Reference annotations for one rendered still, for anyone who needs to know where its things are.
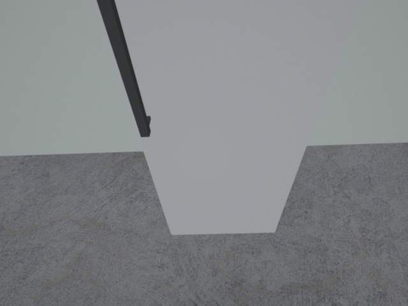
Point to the fridge door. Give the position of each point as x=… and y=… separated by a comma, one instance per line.
x=233, y=89

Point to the handle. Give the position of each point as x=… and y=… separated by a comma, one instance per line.
x=115, y=33

